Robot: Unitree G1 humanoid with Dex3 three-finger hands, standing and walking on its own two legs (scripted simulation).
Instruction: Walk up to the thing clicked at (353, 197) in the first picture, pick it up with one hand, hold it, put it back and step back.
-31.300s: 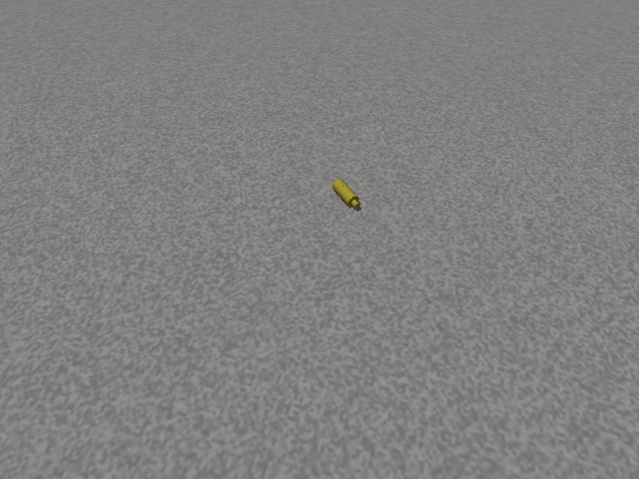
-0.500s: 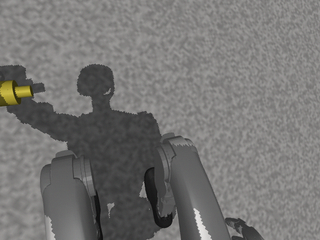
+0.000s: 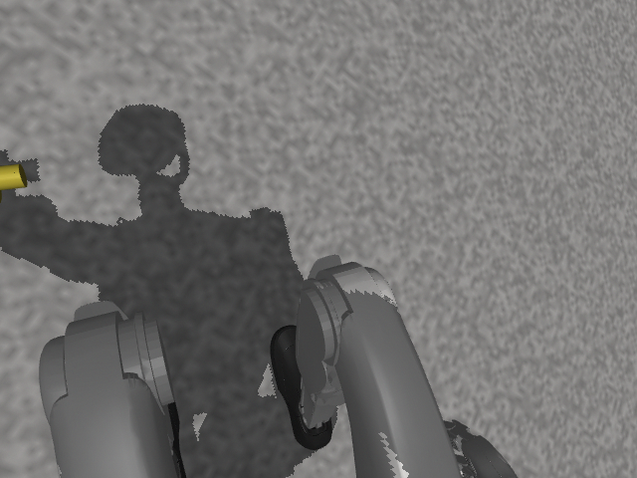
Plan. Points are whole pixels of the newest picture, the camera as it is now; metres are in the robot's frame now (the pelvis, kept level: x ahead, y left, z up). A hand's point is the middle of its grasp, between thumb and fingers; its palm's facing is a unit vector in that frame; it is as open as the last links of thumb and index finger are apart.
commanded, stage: rest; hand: left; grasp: from above
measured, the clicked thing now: out of the picture +0.45 +0.34 -0.25
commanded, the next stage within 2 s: open in 0.82 s
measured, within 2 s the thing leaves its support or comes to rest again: rests again in 1.22 s
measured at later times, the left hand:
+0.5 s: hand out of the picture +0.45 +0.34 -0.25, palm faces -0.48 -0.13 -0.87, open 8.5 cm
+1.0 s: hand out of the picture +0.45 +0.35 -0.26, palm faces -0.46 -0.12 -0.88, open 8.6 cm
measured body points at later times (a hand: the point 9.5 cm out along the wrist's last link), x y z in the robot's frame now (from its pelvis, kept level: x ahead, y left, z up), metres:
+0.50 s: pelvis +0.00 +0.00 -0.01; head +0.28 +0.11 +0.31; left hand +0.47 +0.34 -0.20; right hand +0.06 -0.27 -0.09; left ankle +0.07 +0.11 -0.29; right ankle +0.10 -0.12 -0.29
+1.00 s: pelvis +0.00 +0.00 -0.02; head +0.28 +0.13 +0.31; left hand +0.47 +0.35 -0.21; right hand +0.06 -0.26 -0.08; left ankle +0.07 +0.11 -0.29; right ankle +0.10 -0.12 -0.29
